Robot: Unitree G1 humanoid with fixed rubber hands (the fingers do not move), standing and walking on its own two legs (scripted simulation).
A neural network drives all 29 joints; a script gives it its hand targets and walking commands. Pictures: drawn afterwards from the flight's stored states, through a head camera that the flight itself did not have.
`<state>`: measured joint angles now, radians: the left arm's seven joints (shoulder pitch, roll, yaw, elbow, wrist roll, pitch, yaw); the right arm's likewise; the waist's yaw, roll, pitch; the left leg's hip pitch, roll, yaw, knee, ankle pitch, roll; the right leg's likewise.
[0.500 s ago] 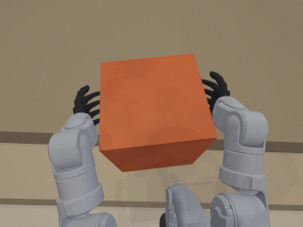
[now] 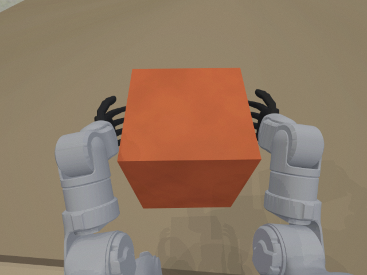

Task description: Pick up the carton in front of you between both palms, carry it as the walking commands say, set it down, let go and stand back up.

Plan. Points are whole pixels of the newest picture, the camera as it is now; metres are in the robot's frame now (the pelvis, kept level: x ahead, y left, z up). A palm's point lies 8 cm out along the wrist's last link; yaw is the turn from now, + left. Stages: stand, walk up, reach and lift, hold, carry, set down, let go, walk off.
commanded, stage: carry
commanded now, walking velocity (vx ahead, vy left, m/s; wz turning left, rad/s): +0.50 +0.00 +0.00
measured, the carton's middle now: (186, 145) +0.38 -0.02 +0.12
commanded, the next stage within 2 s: none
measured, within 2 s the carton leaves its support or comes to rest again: neither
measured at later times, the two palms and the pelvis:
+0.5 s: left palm (93, 19) +0.68 +0.19 +0.29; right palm out of the picture +0.69 -0.11 +0.31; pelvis +0.34 +0.04 +0.13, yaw +0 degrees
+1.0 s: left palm out of the picture +1.03 +0.24 +0.40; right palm out of the picture +1.03 -0.06 +0.41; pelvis +0.69 +0.10 +0.23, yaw +0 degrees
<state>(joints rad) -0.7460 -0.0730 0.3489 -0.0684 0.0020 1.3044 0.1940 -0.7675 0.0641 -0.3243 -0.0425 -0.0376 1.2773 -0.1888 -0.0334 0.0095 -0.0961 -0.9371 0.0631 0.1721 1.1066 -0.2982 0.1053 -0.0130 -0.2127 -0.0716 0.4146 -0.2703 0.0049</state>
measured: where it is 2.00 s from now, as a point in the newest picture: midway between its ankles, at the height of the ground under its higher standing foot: (160, 106)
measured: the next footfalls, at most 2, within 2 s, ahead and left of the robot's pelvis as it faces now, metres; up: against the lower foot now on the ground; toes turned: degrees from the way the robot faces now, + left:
right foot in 0.54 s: +0.57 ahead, -0.04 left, +0.25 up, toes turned -6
left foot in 0.98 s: +0.83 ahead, +0.19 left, +0.25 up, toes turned +7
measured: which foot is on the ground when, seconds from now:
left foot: down 0.00-0.54, up 0.56-0.96, down 0.98-1.00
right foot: down 0.00-0.00, up 0.02-0.52, down 0.54-1.00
